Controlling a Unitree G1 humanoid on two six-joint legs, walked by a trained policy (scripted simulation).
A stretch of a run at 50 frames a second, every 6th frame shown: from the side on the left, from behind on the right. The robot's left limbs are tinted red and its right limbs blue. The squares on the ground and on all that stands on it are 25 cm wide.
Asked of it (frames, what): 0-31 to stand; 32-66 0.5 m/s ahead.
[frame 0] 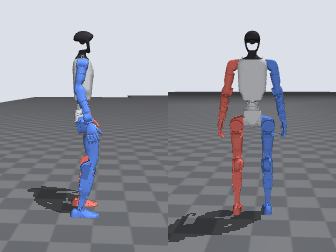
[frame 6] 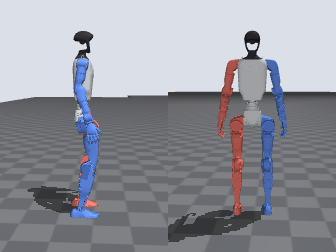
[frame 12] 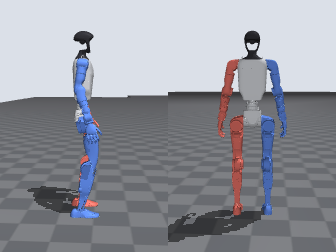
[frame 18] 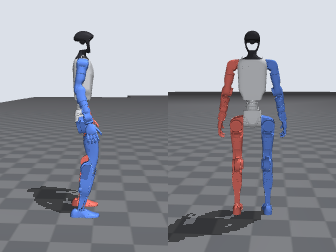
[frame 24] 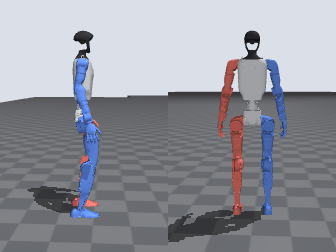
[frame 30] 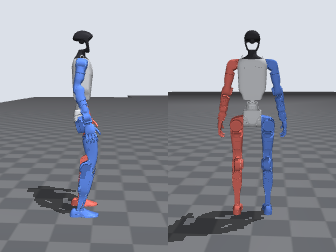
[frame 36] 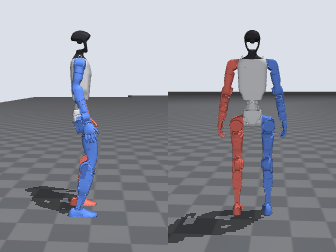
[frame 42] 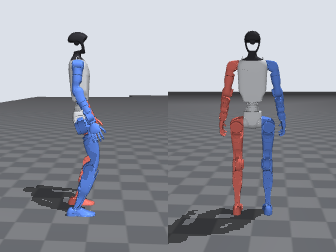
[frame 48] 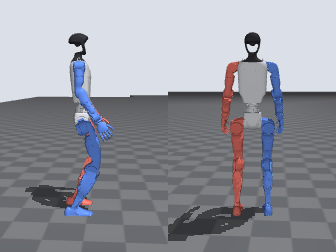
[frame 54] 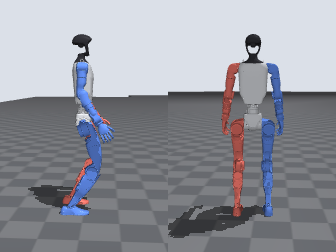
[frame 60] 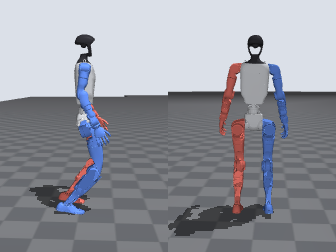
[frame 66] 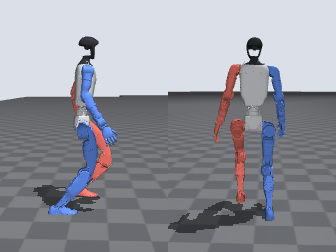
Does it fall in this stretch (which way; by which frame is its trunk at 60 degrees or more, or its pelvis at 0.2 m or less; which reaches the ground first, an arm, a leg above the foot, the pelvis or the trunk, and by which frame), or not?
no
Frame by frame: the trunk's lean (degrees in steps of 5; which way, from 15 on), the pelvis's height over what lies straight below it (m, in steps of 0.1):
0: 0, 0.8
6: 0, 0.8
12: 0, 0.8
18: 0, 0.8
24: 0, 0.8
30: 0, 0.8
36: 0, 0.8
42: 5, 0.8
48: 5, 0.8
54: 0, 0.7
60: 0, 0.7
66: 5, 0.7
